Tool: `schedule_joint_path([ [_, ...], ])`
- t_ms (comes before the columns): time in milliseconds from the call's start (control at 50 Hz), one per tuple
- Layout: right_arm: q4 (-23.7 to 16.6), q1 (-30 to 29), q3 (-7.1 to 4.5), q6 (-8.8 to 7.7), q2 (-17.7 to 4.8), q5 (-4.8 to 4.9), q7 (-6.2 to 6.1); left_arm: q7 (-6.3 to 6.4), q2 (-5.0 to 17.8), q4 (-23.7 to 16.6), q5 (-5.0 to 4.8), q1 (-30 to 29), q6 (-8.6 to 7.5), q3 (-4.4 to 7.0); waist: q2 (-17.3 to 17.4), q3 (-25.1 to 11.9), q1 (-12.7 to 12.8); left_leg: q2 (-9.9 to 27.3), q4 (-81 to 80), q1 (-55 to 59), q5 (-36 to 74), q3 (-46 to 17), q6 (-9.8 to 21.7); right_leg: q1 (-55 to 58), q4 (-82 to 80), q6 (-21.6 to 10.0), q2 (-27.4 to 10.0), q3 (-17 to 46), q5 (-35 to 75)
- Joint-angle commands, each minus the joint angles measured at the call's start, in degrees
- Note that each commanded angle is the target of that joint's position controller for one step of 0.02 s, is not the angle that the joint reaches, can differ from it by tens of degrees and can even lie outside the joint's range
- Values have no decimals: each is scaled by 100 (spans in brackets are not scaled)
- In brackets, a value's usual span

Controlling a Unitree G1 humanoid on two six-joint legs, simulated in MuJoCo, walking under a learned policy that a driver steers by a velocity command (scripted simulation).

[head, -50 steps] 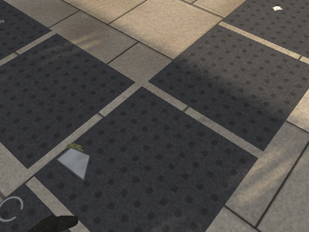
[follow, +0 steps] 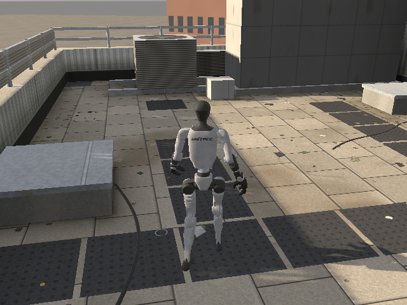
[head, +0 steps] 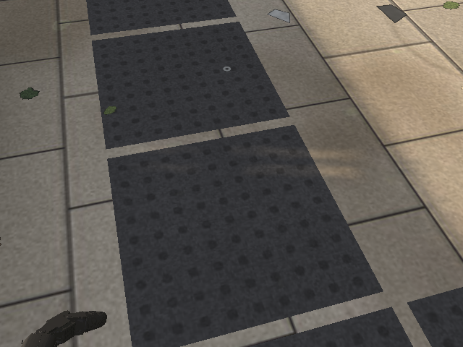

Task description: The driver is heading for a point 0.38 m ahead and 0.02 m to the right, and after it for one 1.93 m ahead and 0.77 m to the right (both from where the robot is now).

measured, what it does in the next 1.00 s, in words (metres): walks ahead: left foot, then right foot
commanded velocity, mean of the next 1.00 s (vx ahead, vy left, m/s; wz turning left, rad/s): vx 0.50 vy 0.00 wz -0.14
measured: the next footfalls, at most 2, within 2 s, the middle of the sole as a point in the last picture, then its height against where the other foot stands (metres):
left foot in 0.48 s outside the picture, level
right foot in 0.98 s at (261, 290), level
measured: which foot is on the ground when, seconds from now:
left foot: down 0.00-0.00, up 0.02-0.46, down 0.48-0.98, up 1.00-1.00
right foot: down 0.00-0.50, up 0.52-0.96, down 0.98-1.00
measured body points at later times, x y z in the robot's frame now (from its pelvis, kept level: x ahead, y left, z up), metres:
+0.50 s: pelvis +0.26 +0.03 +0.00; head +0.29 +0.05 +0.45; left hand +0.20 +0.31 -0.13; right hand +0.53 -0.17 -0.05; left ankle +0.35 +0.16 -0.73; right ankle +0.12 -0.12 -0.72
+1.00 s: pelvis +0.51 +0.00 -0.01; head +0.55 -0.02 +0.44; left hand +0.78 +0.19 -0.09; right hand +0.47 -0.29 -0.14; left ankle +0.36 +0.16 -0.71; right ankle +0.61 -0.11 -0.73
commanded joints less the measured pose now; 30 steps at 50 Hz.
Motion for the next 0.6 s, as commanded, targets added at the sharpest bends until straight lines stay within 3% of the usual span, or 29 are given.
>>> schedule_joint_path([
  [20,-635,415,102,-110,59,92,2,71,1665,98,127,1964,-27,528,-1467,-1828,706,-137,3340,-3198,-383,297,-102,4606,-500,-1535,-2306,3421,-1615],
  [40,-527,522,55,-128,-435,141,-20,18,1235,114,-31,1952,-7,431,-1382,-1614,758,260,4219,-4013,-718,168,-158,4566,-891,-1557,-2476,4333,-2873],
  [60,-517,12,-27,-112,-748,116,-17,24,836,54,-50,1726,22,323,-803,-897,887,469,4459,-4188,-182,177,-178,3903,-1016,-1340,-2216,3536,-2940],
  [80,-564,-353,-24,-94,-735,50,-25,20,704,30,12,1443,66,264,-379,-454,826,655,4369,-4004,229,394,-186,3171,-1067,-1194,-1967,2746,-2271],
  [100,-641,-633,-27,-114,-661,-31,-11,13,594,65,57,1266,92,224,-260,-117,746,782,4086,-3866,501,411,-170,2555,-1187,-1190,-1755,2247,-1607],
  [140,-660,-600,-8,-108,-457,17,51,26,471,145,90,1183,66,170,-487,-26,531,965,3633,-3413,732,477,-129,2016,-1409,-1176,-1458,1564,-870],
  [180,-688,-662,45,-92,-278,8,79,30,560,253,12,1275,28,190,-491,-3,486,1013,3157,-3399,813,629,-167,1914,-1597,-1311,-1431,1196,-425],
  [220,-821,-989,110,-112,-185,-58,96,51,765,334,-39,1356,23,239,-372,59,522,1108,2514,-3533,1181,772,-240,1942,-1761,-1423,-1497,963,-14],
  [300,-972,-1719,213,-221,-53,-49,190,83,934,457,-116,1569,118,254,-302,160,763,1062,1093,-3121,2305,1109,-293,1853,-1824,-1256,-1249,317,378],
  [360,-1111,-2219,211,-285,-98,0,255,84,1018,611,-175,1974,216,249,-318,258,917,843,424,-2760,2542,1238,-338,1934,-1661,-1200,-1290,360,430],
  [400,-1176,-2340,171,-332,-218,24,298,100,1094,672,-205,2077,281,263,-397,286,854,766,94,-2573,2381,1186,-264,2129,-1453,-1120,-1441,550,426],
  [440,-1078,-1954,77,-372,-410,20,300,130,1180,693,-217,2003,342,282,-449,116,503,657,-295,-1802,2289,1229,-122,2137,-1008,-962,-1470,600,789],
  [460,-885,-1362,-41,-371,-609,-19,256,137,1097,686,-204,1994,347,248,-370,-243,190,559,-453,-832,2264,1312,9,1959,-334,-821,-1231,424,1368],
  [480,-712,-499,-170,-365,-908,-106,190,130,831,602,-128,1940,322,147,-195,-896,-230,1052,-271,584,2329,914,252,1273,908,-604,-914,186,952],
  [500,-657,206,-294,-297,-1469,-251,114,122,201,401,-14,2311,243,-45,1124,-1856,-273,2605,-255,2672,2087,-1040,880,-666,3065,-187,-195,-305,-1298],
  [520,-576,361,-230,-259,-1241,-223,143,127,346,403,-159,2449,170,-34,1717,-2276,-267,3075,-1014,2648,1129,-2611,1305,-1462,4175,-150,-28,205,-3166],
  [540,-556,37,-107,-265,-866,-152,159,127,845,370,-289,2118,176,125,1180,-1358,-228,2836,-1192,1951,664,-1960,1104,-1898,4630,-183,-336,368,-2838],
  [580,-534,-688,40,-307,-425,-106,197,144,776,292,-225,1693,259,154,862,-406,88,2337,-1588,601,985,-659,838,-1761,4362,-182,-706,185,-1969],
  [600,-509,-954,72,-356,-286,-127,214,153,704,313,-176,1731,339,183,934,-164,274,2155,-1816,87,1344,-194,756,-1479,4119,-154,-846,239,-1671],
])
